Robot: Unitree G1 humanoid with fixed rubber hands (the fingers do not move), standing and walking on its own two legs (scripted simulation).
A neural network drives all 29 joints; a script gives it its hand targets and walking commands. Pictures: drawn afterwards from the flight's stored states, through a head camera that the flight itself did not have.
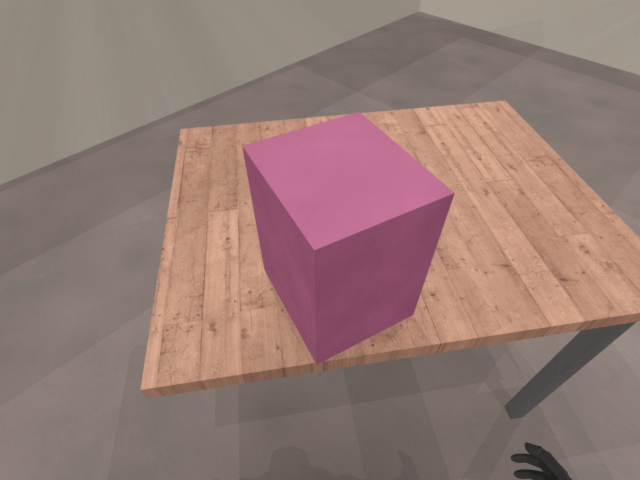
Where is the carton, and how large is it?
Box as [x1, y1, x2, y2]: [242, 112, 454, 364]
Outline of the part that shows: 359,112 242,146 264,269 316,364 406,318 413,313 454,193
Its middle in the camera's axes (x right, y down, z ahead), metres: +0.03 +0.01 +0.57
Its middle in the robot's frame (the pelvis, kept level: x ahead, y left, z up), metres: +0.43 -0.01 +0.05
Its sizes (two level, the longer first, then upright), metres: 0.205 0.182 0.268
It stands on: a table, 0.68 m high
